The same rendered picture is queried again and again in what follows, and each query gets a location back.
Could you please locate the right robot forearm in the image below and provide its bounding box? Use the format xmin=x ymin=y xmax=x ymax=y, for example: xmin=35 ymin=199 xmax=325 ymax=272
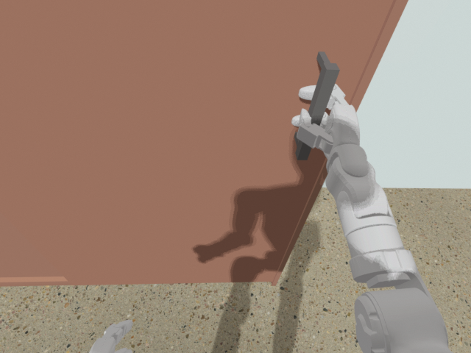
xmin=325 ymin=144 xmax=448 ymax=346

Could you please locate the wardrobe door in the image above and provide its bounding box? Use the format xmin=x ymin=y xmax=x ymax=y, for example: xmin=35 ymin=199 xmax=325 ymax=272
xmin=0 ymin=0 xmax=394 ymax=285
xmin=0 ymin=213 xmax=63 ymax=277

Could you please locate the right robot hand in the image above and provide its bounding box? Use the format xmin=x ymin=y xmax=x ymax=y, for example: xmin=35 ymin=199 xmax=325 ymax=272
xmin=291 ymin=84 xmax=360 ymax=159

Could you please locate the robot right upper arm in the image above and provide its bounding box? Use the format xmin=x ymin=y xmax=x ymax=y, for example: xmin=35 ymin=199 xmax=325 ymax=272
xmin=354 ymin=288 xmax=453 ymax=353

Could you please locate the left robot hand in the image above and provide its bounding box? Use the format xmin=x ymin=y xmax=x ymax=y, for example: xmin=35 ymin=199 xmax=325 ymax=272
xmin=89 ymin=320 xmax=132 ymax=353

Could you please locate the handle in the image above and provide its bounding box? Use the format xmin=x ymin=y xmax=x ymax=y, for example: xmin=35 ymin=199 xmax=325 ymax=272
xmin=294 ymin=51 xmax=340 ymax=160

